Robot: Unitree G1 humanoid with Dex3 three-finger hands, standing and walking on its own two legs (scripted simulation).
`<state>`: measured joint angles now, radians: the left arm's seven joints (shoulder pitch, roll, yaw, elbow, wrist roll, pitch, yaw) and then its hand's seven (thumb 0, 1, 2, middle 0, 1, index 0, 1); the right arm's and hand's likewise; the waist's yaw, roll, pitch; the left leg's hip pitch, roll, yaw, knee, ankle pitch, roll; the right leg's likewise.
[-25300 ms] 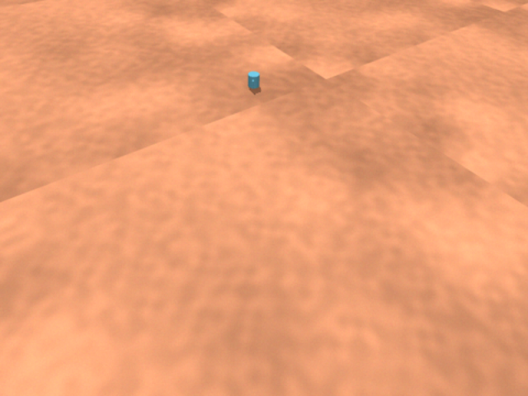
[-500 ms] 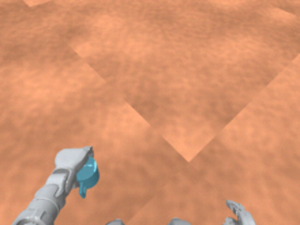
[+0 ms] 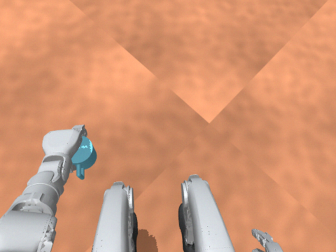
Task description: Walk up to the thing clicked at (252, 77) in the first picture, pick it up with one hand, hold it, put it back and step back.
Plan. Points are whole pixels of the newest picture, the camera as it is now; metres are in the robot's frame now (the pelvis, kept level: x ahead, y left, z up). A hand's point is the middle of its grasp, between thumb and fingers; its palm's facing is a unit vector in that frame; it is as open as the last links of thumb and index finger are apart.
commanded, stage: crouch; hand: left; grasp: from above
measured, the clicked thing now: (80, 158) +0.37 +0.22 -0.20
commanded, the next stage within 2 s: lower in 0.98 s
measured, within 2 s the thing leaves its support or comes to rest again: rests again in 1.78 s
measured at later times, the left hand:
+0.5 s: hand (80, 159) +0.39 +0.25 -0.29, palm faces -0.47 -0.03 -0.88, open 10.9 cm
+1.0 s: hand (84, 163) +0.39 +0.25 -0.35, palm faces -0.45 -0.03 -0.89, open 10.8 cm
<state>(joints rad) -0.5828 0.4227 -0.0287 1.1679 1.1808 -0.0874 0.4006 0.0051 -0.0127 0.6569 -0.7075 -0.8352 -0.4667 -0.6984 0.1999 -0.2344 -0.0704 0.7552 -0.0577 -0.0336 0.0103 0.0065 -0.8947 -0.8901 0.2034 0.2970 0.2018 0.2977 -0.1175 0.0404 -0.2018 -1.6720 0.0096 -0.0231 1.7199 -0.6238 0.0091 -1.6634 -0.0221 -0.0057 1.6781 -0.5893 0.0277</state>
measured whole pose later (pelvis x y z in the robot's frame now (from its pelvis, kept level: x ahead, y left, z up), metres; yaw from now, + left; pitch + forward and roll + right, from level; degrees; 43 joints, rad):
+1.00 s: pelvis -0.02 +0.00 -0.17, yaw -3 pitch +35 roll -5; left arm -0.72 0.57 0.09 1.30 1.25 -0.19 0.48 0.00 -0.05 0.67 -0.77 -0.79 -0.52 -0.67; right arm 0.13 -0.26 -0.04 0.77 -0.13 -0.10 0.12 0.00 -0.91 -0.90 0.20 0.30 0.20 0.30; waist -0.16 0.00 -0.12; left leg -2.20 0.00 -0.09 2.27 -0.69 0.00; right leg -2.17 -0.01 -0.04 2.20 -0.65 0.02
